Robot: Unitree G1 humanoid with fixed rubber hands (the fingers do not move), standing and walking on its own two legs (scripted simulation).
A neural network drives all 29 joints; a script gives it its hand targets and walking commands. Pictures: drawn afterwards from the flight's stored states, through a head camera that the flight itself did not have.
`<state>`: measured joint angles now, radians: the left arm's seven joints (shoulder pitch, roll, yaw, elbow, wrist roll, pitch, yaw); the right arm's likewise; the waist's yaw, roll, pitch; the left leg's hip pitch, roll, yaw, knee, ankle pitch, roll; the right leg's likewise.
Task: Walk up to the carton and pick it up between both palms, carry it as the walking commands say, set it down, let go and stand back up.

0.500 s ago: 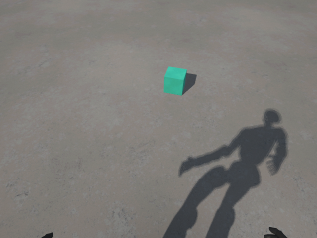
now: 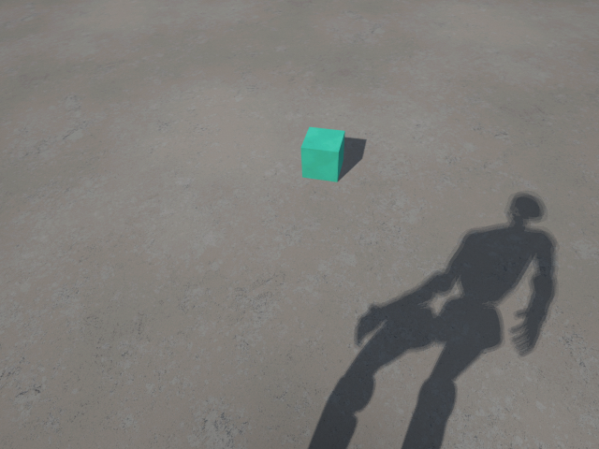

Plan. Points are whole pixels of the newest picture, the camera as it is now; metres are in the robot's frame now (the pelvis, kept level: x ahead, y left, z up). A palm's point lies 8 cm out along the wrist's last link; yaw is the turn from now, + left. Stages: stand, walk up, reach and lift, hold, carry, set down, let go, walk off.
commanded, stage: walk up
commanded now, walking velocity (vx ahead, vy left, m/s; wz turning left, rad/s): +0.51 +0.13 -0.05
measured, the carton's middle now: (323, 154) +1.50 -0.07 -0.67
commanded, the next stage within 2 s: none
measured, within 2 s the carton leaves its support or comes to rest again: neither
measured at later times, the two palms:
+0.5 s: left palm (120, 395) +0.23 +0.31 -0.14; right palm (429, 322) +0.34 -0.20 -0.12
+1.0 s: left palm (198, 241) +0.52 +0.23 -0.10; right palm (448, 236) +0.54 -0.29 -0.13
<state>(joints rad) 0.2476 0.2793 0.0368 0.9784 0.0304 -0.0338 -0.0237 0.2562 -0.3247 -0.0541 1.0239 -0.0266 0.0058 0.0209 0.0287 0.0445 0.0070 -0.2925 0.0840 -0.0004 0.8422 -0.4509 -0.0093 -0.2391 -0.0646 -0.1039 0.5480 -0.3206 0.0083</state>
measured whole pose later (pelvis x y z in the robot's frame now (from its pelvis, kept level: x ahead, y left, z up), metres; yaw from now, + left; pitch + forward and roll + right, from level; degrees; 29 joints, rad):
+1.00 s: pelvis +0.49 -0.03 +0.01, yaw +0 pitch +0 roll +2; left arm 0.29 0.22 0.04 1.00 0.02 -0.08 -0.01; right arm 0.25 -0.26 -0.07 0.97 -0.03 -0.03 0.02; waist 0.02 0.05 0.03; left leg -0.47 0.10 0.04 1.15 -0.24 -0.01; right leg -0.24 -0.05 -0.13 0.45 -0.22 -0.03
